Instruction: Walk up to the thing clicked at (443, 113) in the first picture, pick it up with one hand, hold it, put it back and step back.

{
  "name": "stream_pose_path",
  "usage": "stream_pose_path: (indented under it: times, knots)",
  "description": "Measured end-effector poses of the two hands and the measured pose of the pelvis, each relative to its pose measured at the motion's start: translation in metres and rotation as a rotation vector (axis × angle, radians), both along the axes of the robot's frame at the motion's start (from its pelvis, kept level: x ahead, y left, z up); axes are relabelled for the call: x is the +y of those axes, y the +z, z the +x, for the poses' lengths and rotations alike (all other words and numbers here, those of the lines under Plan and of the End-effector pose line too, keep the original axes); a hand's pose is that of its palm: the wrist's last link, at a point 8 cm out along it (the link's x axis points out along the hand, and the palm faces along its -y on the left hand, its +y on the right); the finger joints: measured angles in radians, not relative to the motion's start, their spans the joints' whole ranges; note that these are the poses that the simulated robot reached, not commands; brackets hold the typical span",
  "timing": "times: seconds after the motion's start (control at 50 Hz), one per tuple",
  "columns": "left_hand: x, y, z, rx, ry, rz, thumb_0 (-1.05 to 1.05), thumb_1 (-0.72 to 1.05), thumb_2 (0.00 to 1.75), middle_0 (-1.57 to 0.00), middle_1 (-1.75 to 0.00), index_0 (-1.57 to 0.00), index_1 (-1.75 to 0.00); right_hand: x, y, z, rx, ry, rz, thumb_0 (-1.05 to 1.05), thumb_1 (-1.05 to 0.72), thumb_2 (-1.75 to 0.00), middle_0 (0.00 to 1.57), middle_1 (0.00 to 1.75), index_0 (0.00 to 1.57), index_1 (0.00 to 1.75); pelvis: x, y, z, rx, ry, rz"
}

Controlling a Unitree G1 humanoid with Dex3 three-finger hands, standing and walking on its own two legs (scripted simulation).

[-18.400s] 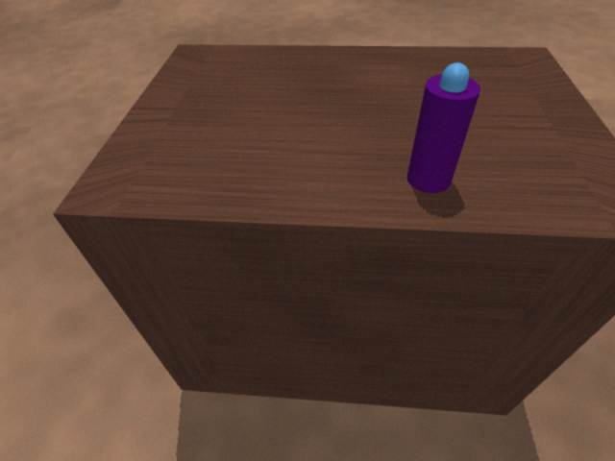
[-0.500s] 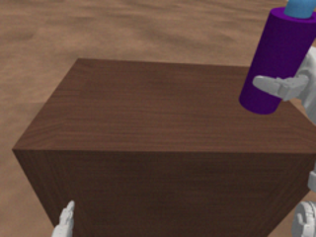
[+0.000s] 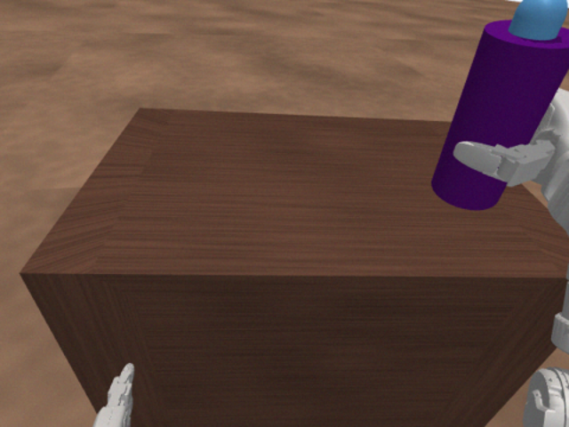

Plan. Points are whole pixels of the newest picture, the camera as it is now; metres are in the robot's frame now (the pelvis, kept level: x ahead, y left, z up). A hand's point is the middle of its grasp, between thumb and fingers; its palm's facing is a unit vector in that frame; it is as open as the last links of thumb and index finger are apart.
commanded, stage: hold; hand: right
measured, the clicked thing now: (499, 108) +0.33 -0.17 +0.35
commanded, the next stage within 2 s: crouch in 0.06 s
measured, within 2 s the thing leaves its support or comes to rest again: neither
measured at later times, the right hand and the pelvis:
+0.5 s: hand (467, 156) +0.37 -0.18 +0.28, palm faces +0.15 +0.99 -0.01, open 10.8 cm; pelvis -0.01 +0.01 +0.00, yaw +0 degrees
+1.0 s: hand (433, 160) +0.45 -0.18 +0.23, palm faces +0.14 +0.99 -0.02, open 10.9 cm; pelvis +0.00 +0.00 +0.00, yaw +2 degrees
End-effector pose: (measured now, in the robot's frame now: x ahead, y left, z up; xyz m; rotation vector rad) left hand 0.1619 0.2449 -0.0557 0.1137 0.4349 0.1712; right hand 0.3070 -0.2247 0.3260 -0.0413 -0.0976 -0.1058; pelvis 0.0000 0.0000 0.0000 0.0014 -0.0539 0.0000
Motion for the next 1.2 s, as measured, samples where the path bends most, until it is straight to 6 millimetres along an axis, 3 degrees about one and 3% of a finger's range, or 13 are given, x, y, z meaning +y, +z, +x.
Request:
stream_pose_path:
  times: [0.22, 0.36, 0.52, 0.68, 0.78, 0.92, 1.08, 1.2]
  knots:
    - [-0.005, 0.001, 0.001, -0.006, -0.012, -0.014, -0.01, -0.54, 0.05, -0.05, -0.05, -0.05, -0.06, 0.015, -0.002, 0.003, 0.037, 0.068, 0.002, 0.00, 0.55, -1.12, 0.69, 1.08, 0.70, 1.08, -0.001, 0.001, -0.004, -0.003, 0.002, 0.000]
    - [-0.002, 0.009, -0.003, -0.037, -0.016, 0.003, -0.01, -0.52, 0.05, -0.05, -0.05, -0.05, -0.05, 0.009, -0.009, 0.008, 0.058, 0.025, 0.043, 0.00, 0.55, -1.12, 0.69, 1.08, 0.70, 1.08, 0.001, 0.001, -0.006, -0.009, 0.000, -0.004]
    - [0.000, 0.004, -0.018, 0.001, -0.012, 0.014, -0.01, -0.51, 0.04, -0.05, -0.05, -0.05, -0.05, -0.005, -0.051, 0.039, 0.193, -0.053, 0.049, 0.00, 0.56, -1.14, 0.69, 1.08, 0.70, 1.09, 0.005, 0.000, -0.013, 0.006, 0.001, -0.006]
    - [0.008, -0.001, -0.035, 0.014, 0.051, 0.032, -0.01, -0.51, 0.04, -0.05, -0.06, -0.06, -0.05, 0.002, -0.094, 0.068, 0.216, -0.023, 0.048, 0.00, 0.57, -1.14, 0.69, 1.09, 0.70, 1.09, 0.005, -0.002, -0.015, 0.038, 0.020, -0.007]
    - [0.018, -0.004, -0.040, 0.041, 0.094, 0.063, -0.01, -0.51, 0.05, -0.05, -0.06, -0.06, -0.05, 0.005, -0.095, 0.079, 0.153, -0.023, 0.045, 0.00, 0.57, -1.14, 0.69, 1.08, 0.70, 1.09, 0.003, -0.004, -0.011, 0.049, 0.028, -0.005]
    - [0.020, 0.006, -0.029, 0.028, 0.101, 0.088, -0.01, -0.51, 0.05, -0.05, -0.06, -0.06, -0.05, 0.000, -0.082, 0.102, 0.097, -0.038, 0.063, 0.00, 0.57, -1.14, 0.70, 1.08, 0.70, 1.08, 0.005, -0.004, -0.007, 0.066, 0.029, -0.001]
    - [0.011, -0.005, -0.030, 0.084, 0.081, 0.048, -0.01, -0.51, 0.04, -0.05, -0.05, -0.06, -0.05, -0.007, -0.109, 0.118, 0.181, -0.032, 0.022, 0.00, 0.57, -1.13, 0.69, 1.08, 0.70, 1.08, 0.002, -0.002, 0.002, 0.100, 0.035, -0.005]
    - [0.019, -0.002, -0.027, 0.101, 0.117, 0.078, -0.01, -0.52, 0.05, -0.06, -0.05, -0.06, -0.05, -0.004, -0.117, 0.123, 0.133, -0.006, 0.050, 0.00, 0.55, -1.12, 0.70, 1.07, 0.71, 1.08, 0.001, -0.002, 0.009, 0.103, 0.035, -0.005]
